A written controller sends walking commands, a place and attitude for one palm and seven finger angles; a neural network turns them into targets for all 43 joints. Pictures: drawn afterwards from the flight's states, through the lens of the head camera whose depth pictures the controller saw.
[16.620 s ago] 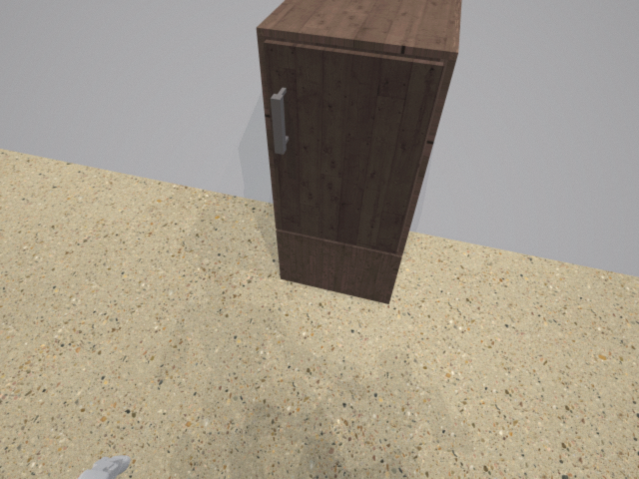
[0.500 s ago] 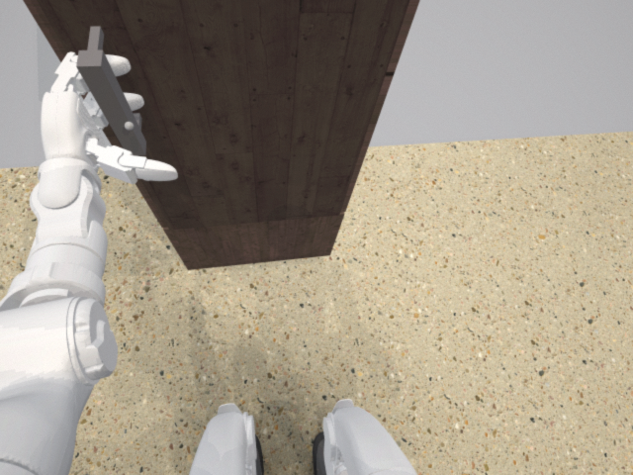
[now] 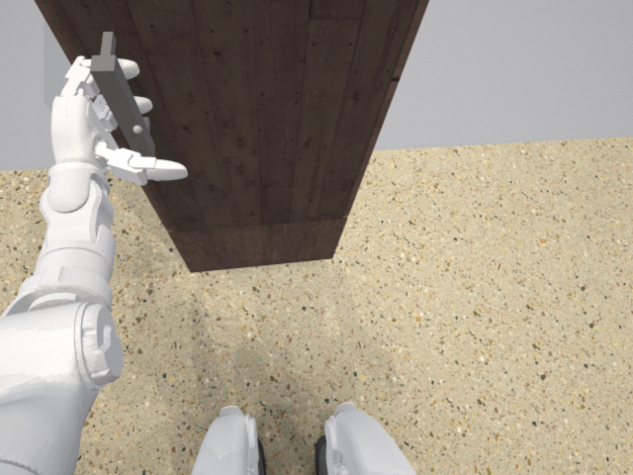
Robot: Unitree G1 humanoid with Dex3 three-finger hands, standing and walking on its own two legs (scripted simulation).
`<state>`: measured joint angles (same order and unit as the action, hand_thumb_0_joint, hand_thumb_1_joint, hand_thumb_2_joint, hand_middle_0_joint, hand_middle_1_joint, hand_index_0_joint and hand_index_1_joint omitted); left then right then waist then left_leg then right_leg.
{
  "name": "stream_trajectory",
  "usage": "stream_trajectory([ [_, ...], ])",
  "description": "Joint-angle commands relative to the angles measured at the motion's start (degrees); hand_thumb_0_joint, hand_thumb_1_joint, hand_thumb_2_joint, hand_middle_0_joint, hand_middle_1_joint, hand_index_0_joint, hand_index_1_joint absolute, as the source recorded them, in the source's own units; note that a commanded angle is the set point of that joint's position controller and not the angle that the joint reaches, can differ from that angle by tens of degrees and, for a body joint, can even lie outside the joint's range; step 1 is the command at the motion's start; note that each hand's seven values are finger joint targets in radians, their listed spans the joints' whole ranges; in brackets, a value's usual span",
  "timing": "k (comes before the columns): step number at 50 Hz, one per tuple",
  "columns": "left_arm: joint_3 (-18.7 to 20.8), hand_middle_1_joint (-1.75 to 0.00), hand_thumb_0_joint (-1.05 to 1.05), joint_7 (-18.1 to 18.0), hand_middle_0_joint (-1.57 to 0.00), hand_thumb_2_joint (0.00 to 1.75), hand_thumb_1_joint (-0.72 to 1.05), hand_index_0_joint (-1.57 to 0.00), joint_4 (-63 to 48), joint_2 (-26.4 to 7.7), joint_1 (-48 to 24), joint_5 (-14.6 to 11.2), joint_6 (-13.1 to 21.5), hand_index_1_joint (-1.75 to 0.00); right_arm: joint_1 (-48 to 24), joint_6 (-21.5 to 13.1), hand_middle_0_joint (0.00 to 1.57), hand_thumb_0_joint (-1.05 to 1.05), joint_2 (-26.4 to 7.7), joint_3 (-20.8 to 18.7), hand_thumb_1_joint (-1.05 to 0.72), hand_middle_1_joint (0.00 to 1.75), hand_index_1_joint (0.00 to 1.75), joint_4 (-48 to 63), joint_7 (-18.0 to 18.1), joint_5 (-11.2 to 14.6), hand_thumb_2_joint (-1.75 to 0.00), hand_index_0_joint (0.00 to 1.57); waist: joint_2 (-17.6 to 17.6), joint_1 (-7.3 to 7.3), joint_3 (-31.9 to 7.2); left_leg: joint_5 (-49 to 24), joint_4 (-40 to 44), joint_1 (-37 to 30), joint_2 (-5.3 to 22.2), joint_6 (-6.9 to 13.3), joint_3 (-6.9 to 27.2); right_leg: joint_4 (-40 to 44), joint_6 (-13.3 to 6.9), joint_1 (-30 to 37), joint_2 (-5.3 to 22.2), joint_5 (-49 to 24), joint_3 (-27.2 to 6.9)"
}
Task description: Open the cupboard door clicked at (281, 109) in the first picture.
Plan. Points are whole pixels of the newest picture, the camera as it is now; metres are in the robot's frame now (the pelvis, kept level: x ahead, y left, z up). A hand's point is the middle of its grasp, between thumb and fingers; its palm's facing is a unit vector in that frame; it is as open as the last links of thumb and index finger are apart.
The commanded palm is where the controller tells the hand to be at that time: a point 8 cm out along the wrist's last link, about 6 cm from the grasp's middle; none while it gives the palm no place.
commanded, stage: close the thumb around the handle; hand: left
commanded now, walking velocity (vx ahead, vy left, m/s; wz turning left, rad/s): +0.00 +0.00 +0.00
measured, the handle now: (128, 101) +0.57 +0.19 +0.06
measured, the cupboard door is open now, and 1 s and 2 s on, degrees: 0 7 43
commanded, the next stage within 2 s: pull the door open along its arc in 0.56 s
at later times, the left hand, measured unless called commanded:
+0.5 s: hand (145, 131) +0.52 +0.17 +0.06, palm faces +0.03 -1.00 -0.02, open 5.8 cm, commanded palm +0.49 +0.21 +0.06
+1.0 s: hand (153, 161) +0.48 +0.15 +0.06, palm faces +0.05 -1.00 -0.01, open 5.9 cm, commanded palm +0.42 +0.19 +0.06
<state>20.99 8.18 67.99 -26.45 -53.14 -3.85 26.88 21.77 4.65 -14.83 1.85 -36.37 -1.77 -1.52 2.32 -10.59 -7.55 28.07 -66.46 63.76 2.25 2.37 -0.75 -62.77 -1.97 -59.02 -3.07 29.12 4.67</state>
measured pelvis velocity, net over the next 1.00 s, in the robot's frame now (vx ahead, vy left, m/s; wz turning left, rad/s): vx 0.01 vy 0.00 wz -0.01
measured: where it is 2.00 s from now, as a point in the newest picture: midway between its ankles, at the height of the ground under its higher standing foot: outside the picture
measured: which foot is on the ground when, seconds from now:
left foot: down 0.00-1.00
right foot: down 0.00-1.00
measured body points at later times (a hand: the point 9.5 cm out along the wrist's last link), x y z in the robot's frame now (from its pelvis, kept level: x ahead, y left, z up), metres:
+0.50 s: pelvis +0.00 +0.00 +0.00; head +0.14 +0.02 +0.43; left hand +0.51 +0.22 +0.07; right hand -0.01 -0.26 -0.11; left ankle +0.02 +0.09 -0.65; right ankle +0.00 -0.11 -0.65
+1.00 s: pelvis +0.01 +0.00 +0.01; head +0.13 +0.00 +0.45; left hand +0.47 +0.21 +0.06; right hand +0.02 -0.26 -0.11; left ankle +0.02 +0.09 -0.65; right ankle +0.00 -0.11 -0.65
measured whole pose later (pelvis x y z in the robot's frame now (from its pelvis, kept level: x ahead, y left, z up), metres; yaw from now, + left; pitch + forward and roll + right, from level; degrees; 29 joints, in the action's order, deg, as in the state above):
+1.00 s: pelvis +0.01 +0.00 +0.01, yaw -1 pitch +23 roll -2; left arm 17.4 5.7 53.5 -18.1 -36.8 -7.5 26.6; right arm 22.5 6.1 -13.9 0.6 -35.0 -3.0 -0.3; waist 2.3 -7.9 -9.3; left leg 27.9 -62.3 57.1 2.3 2.1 -2.5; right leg -59.8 -2.1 -53.6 -3.3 28.9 2.7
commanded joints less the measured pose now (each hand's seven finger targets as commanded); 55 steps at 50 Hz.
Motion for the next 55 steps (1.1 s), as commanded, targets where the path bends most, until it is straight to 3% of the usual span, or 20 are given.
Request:
stream_trajectory([
  [1,0.81,-1.25,0.0,-0.85,-0.33,0.49,-0.05,-0.33,-11.77,-11.29,-24.47,-0.63,4.18,-1.25,10.57,-0.49,0.2,0.0,-10.75,-3.96,-0.9,0.3,0.3,1.61,0.79,-0.3,-0.9,0.2,7.59,-0.79,-30.07,-26.59,5.34,-31.09,-0.21,-0.99,6.01,6.85,0.54,5.46,-1.02,-20.43,-2.63],
  [3,0.17,-1.26,0.0,-1.18,-0.34,0.54,0.06,-0.34,-10.24,-10.7,-24.71,-0.51,3.16,-1.26,10.68,-0.2,0.2,0.0,-10.77,-3.87,-0.9,0.3,0.3,1.7,0.77,-0.19,-0.9,0.2,6.02,-1.44,-28.01,-24.61,5.83,-29.12,-0.39,-0.74,5.79,7.39,0.75,6.08,-1.02,-19.81,-2.64],
  [4,1.16,-1.27,0.0,-1.31,-0.34,0.56,0.12,-0.34,-10.61,-11.52,-24.69,-0.6,3.1,-1.27,10.85,-0.27,0.2,0.0,-10.79,-3.79,-0.9,0.3,0.3,1.91,0.8,-0.28,-0.9,0.2,6.6,-0.85,-28.56,-24.96,5.75,-28.89,-0.55,-0.66,5.61,7.09,0.62,6.61,-1.02,-20.13,-2.7],
  [9,1.34,-1.3,0.0,-1.94,-0.36,0.68,0.4,-0.36,-10.89,-11.54,-25.07,-0.3,3.52,-1.3,10.71,-0.21,0.2,0.0,-10.65,-3.64,-0.9,0.3,0.3,2.07,0.83,-0.45,-0.9,0.2,5.74,-1.1,-27.79,-24.9,5.78,-28.6,-0.51,-0.64,5.76,7.07,0.61,6.29,-1.05,-20.02,-2.66],
  [11,1.85,-1.31,0.0,-2.05,-0.37,0.73,0.51,-0.37,-12.14,-12.34,-24.83,-0.12,4.28,-1.31,10.51,-0.22,0.2,0.0,-10.56,-3.8,-0.9,0.3,0.3,2.28,0.79,-0.38,-0.9,0.2,6.34,-0.43,-29.71,-25.5,5.9,-29.22,-0.56,-0.84,5.63,6.92,0.6,7.44,-1.0,-20.68,-2.82],
  [13,1.76,-1.32,0.0,-1.97,-0.38,0.78,0.62,-0.38,-11.74,-12.09,-24.03,-0.23,4.46,-1.32,10.14,-0.31,0.2,0.0,-10.49,-3.76,-0.9,0.3,0.3,2.35,0.71,-0.32,-0.9,0.2,6.03,-0.44,-28.91,-24.27,5.75,-28.05,-0.65,-0.72,5.19,7.23,0.69,7.76,-0.96,-20.36,-3.07],
  [17,0.53,-1.34,0.0,-1.33,-0.4,0.88,0.84,-0.4,-10.47,-11.59,-24.25,0.15,3.86,-1.34,10.35,-0.11,0.2,0.0,-10.61,-3.68,-0.9,0.3,0.3,2.27,0.78,-0.21,-0.9,0.2,6.39,-0.98,-27.62,-23.26,5.84,-27.21,-0.65,-0.65,5.17,7.3,0.73,7.16,-0.91,-19.76,-3.13],
  [18,0.94,-1.35,0.0,-1.24,-0.4,0.9,0.9,-0.4,-9.57,-11.88,-24.21,-0.21,3.38,-1.35,10.36,-0.12,0.2,0.0,-10.71,-3.66,-0.9,0.3,0.3,2.15,0.83,-0.15,-0.9,0.2,4.94,-1.33,-26.84,-21.84,5.78,-26.06,-0.7,-0.43,4.99,7.74,0.85,7.41,-0.96,-19.12,-3.29],
  [20,2.17,-1.35,0.0,-0.98,-0.4,0.9,0.9,-0.4,-11.28,-13.7,-25.76,-0.27,3.88,-1.35,10.62,-0.16,0.2,0.0,-10.76,-3.69,-0.9,0.3,0.3,2.15,1.14,-0.19,-0.9,0.2,5.9,-0.9,-29.12,-23.26,5.78,-27.03,-0.74,-0.47,5.12,7.31,0.75,8.58,-0.88,-20.37,-3.41],
  [23,1.08,-1.35,0.0,-0.41,-0.4,0.9,0.9,-0.4,-11.39,-12.26,-25.79,-0.71,3.76,-1.35,10.29,-0.28,0.2,0.0,-10.47,-3.65,-0.9,0.3,0.3,2.03,1.21,-0.11,-0.9,0.2,6.22,-1.29,-28.68,-23.53,5.34,-27.0,-0.73,-0.4,4.89,7.5,0.84,8.23,-0.93,-20.82,-3.56],
  [26,4.07,-1.35,0.0,-1.21,-0.4,0.9,0.9,-0.4,-12.27,-15.11,-24.97,-0.97,4.05,-1.35,10.41,-0.12,0.2,0.0,-10.58,-3.63,-0.9,0.3,0.3,2.28,1.35,-0.19,-0.9,0.2,6.59,0.04,-30.62,-25.2,5.38,-27.48,-0.76,-0.61,5.07,6.83,0.76,9.56,-0.88,-21.81,-3.44],
  [32,3.5,-1.35,0.0,-2.08,-0.4,0.9,0.9,-0.4,-12.56,-14.91,-23.36,0.09,4.27,-1.35,9.79,-0.16,0.2,0.0,-10.36,-3.55,-0.9,0.3,0.3,2.94,1.16,-0.13,-0.9,0.2,6.41,0.1,-29.42,-24.08,5.53,-26.17,-0.83,-0.53,4.45,7.05,0.9,10.15,-0.81,-21.87,-3.81],
  [33,2.39,-1.35,0.0,-2.01,-0.4,0.9,0.9,-0.4,-12.46,-13.74,-23.83,0.11,4.2,-1.35,9.71,-0.17,0.2,0.0,-10.24,-3.5,-0.9,0.3,0.3,2.88,1.11,-0.1,-0.9,0.2,6.05,-0.38,-28.56,-23.5,5.69,-25.99,-0.81,-0.49,4.46,7.23,0.94,9.87,-0.85,-21.54,-3.7],
  [34,-0.48,-1.35,0.0,-1.96,-0.4,0.9,0.9,-0.4,-13.52,-9.62,-25.46,-0.27,4.56,-1.35,9.77,-0.41,0.2,0.0,-9.83,-3.54,-0.9,0.3,0.3,2.85,0.89,-0.27,-0.9,0.2,7.12,-1.11,-29.03,-23.78,5.6,-27.44,-0.82,-0.51,4.86,7.05,0.82,8.43,-0.9,-21.19,-3.5],
  [39,0.24,-1.35,0.0,-1.87,-0.4,0.9,0.9,-0.4,-15.0,-8.84,-17.8,-1.05,4.98,-1.35,9.5,-0.45,0.2,0.0,-10.14,-4.23,-0.9,0.3,0.3,3.2,0.4,-0.2,-0.9,0.2,5.94,1.07,-31.68,-25.61,6.15,-29.21,-0.85,-0.79,4.51,7.06,0.55,10.85,-0.99,-22.89,-3.36],
  [47,-3.28,-1.35,0.0,-1.25,-0.4,0.9,0.9,-0.4,-26.7,-1.37,0.38,-4.04,4.39,-1.35,6.4,-0.15,0.2,0.0,-8.68,-4.91,-0.9,0.3,0.3,6.31,-0.39,1.08,-0.9,0.2,2.45,4.76,-30.76,-27.37,8.97,-28.63,-1.69,-0.53,2.2,8.94,0.74,19.51,-0.85,-29.74,-3.7],
  [50,-5.75,-1.35,0.0,-1.47,-0.4,0.9,0.9,-0.4,-32.63,2.55,9.42,-5.1,4.0,-1.35,4.68,-0.65,0.2,0.0,-8.19,-5.18,-0.9,0.3,0.3,7.53,-0.81,1.66,-0.9,0.2,2.37,5.91,-28.6,-28.52,10.03,-29.56,-1.78,-0.55,1.49,9.61,0.71,20.61,-0.75,-31.74,-3.52],
  [53,-8.36,-1.35,0.0,-2.28,-0.4,0.9,0.9,-0.4,-38.02,5.42,16.11,-5.49,3.68,-1.35,3.17,-1.01,0.2,0.0,-7.82,-5.42,-0.9,0.3,0.3,8.46,-0.95,1.97,-0.9,0.2,-0.83,6.3,-24.64,-27.33,11.03,-28.69,-1.84,-0.44,1.2,10.34,0.88,21.68,-0.54,-31.9,-3.44],
  [54,0.61,-1.35,0.0,-11.53,-0.4,0.9,0.9,-0.4,-41.33,6.59,16.47,-9.74,3.28,-1.35,1.07,-1.68,0.2,0.0,-6.32,-5.26,-0.9,0.3,0.3,8.88,-0.69,1.19,-0.9,0.2,0.8,11.15,-23.98,-28.3,11.63,-27.45,-1.88,-1.13,0.72,10.26,0.67,22.4,-0.55,-30.62,-2.55],
  [55,-5.89,-1.35,0.0,-16.07,-0.4,0.9,0.9,-0.4,-40.65,13.15,20.29,-7.7,2.42,-1.35,0.43,-2.3,0.2,0.0,-5.62,-4.91,-0.9,0.3,0.3,9.06,-1.22,0.72,-0.9,0.2,-0.23,8.99,-21.91,-27.27,11.69,-27.27,-1.91,-1.4,0.63,10.13,1.12,20.86,-0.55,-29.55,-2.09],
])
